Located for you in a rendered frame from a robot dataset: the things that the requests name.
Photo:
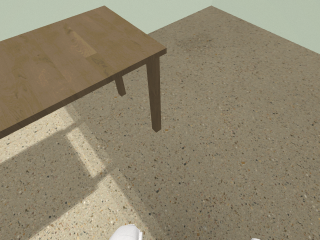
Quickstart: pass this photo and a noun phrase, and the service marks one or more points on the left robot thigh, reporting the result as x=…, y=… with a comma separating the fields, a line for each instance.
x=127, y=232

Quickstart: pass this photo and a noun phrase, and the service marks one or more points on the table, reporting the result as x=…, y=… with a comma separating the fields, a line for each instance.
x=47, y=68

